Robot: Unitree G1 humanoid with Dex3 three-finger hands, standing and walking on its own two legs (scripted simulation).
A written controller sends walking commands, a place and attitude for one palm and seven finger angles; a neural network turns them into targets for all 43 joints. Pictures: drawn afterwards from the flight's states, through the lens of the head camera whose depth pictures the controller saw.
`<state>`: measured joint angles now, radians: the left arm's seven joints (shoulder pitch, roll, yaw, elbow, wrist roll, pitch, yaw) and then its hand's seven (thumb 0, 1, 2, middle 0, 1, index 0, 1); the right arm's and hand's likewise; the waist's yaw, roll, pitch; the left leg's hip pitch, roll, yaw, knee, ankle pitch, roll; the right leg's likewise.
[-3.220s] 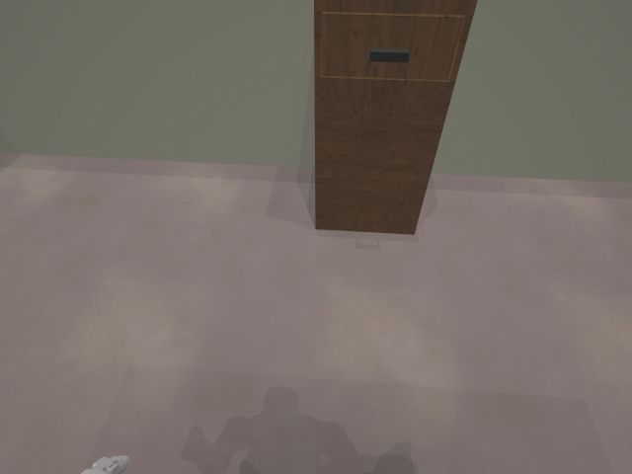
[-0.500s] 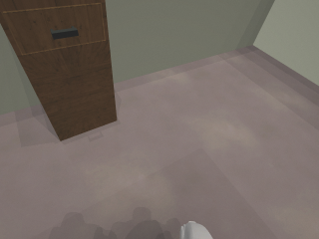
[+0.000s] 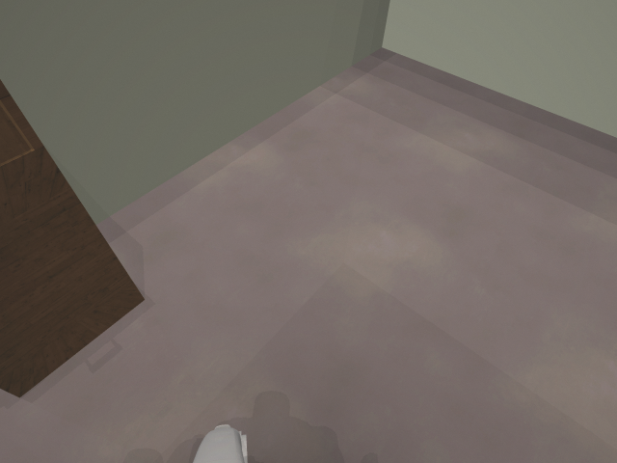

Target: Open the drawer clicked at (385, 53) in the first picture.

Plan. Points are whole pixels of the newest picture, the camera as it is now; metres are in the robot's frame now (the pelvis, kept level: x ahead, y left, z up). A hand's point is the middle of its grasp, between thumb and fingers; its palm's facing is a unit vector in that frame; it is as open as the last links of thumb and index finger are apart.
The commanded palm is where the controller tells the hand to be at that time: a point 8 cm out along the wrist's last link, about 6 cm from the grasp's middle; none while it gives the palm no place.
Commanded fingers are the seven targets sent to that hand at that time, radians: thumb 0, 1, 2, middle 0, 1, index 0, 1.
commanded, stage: walk to a spot facing it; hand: left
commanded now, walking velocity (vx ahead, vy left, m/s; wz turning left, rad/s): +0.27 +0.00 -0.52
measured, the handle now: out of the picture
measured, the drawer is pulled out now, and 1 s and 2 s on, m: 0.00 0.00 0.00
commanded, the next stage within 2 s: turn to face it in 0.58 s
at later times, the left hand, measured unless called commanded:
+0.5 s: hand (161, 382) +0.27 +0.25 -0.17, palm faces -0.23 -0.96 -0.17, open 7.4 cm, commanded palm none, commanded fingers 0.00 0.90 0.90 -0.20 -0.30 -0.20 -0.30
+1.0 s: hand (242, 310) +0.40 +0.13 -0.16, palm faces -0.39 -0.91 -0.16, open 7.4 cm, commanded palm none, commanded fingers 0.00 0.90 0.90 -0.20 -0.30 -0.20 -0.30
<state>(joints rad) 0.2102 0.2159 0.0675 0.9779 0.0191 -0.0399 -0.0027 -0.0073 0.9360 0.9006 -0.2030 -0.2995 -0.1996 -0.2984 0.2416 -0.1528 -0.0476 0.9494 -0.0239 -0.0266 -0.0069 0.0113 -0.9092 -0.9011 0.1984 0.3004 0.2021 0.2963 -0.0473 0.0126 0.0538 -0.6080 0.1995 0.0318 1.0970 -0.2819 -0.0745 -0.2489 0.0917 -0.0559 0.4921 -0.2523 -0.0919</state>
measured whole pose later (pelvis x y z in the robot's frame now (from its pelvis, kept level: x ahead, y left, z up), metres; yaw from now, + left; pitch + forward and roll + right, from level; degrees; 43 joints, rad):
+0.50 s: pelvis +0.16 +0.07 +0.01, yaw -18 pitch +0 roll -2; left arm 0.23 0.22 0.10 0.93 0.02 0.06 -0.03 0.01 0.91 0.90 -0.20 -0.30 -0.19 -0.30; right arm 0.21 -0.17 -0.04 0.96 -0.02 -0.03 -0.02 0.00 -0.92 -0.90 0.20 0.30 0.21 0.30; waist 0.02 -0.03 0.06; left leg -0.21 0.15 0.31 0.50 -0.27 0.02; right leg -0.54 -0.09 -0.08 1.06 -0.34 0.06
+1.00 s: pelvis +0.21 +0.04 -0.01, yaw -21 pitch -1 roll -2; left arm 0.09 0.15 0.02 0.94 0.02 0.01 0.02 0.01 0.90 0.90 -0.20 -0.30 -0.20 -0.30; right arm 0.32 -0.15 -0.03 1.02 -0.01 0.04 0.00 0.01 -0.91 -0.90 0.20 0.30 0.20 0.30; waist -0.06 0.02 0.03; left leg -0.34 0.10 0.11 0.70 -0.31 -0.05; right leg -0.24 -0.05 -0.19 0.61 -0.33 0.00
